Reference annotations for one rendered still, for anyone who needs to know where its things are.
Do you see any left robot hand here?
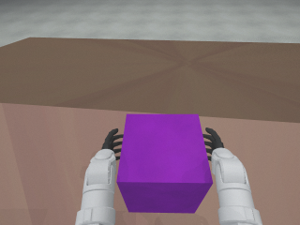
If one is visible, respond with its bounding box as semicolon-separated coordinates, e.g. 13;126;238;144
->
101;128;124;160

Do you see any right robot hand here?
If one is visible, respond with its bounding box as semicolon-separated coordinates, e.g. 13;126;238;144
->
202;127;224;161

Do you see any left robot forearm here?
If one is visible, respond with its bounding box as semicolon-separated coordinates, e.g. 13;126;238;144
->
75;149;116;225

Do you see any right robot forearm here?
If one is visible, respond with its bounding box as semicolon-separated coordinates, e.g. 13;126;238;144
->
211;147;263;225

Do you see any carton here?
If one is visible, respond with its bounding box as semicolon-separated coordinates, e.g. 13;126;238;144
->
116;113;213;214

